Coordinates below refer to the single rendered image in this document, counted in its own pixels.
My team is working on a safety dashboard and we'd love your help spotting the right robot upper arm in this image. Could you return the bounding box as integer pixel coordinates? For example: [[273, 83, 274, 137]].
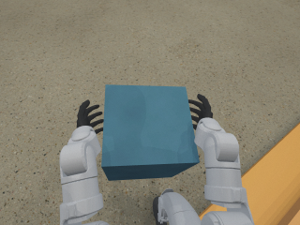
[[201, 211, 253, 225]]

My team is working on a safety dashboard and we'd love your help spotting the right robot shin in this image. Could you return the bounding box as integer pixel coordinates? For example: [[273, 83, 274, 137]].
[[157, 188, 173, 222]]

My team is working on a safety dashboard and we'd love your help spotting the left robot forearm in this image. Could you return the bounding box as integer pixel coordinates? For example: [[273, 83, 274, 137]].
[[59, 126, 104, 225]]

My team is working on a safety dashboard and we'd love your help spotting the right robot forearm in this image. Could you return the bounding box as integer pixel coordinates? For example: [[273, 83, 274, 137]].
[[194, 117, 255, 225]]

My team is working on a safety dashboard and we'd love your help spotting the robot left hand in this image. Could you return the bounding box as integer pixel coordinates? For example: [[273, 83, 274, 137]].
[[76, 99, 104, 134]]

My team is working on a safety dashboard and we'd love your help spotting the carton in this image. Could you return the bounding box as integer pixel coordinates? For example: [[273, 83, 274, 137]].
[[101, 84, 200, 181]]

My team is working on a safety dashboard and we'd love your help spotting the robot right hand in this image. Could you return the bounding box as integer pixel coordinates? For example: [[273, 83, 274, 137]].
[[188, 94, 213, 130]]

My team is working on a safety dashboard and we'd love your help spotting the robot right foot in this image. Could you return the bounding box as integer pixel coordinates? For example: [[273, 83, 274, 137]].
[[153, 196, 167, 225]]

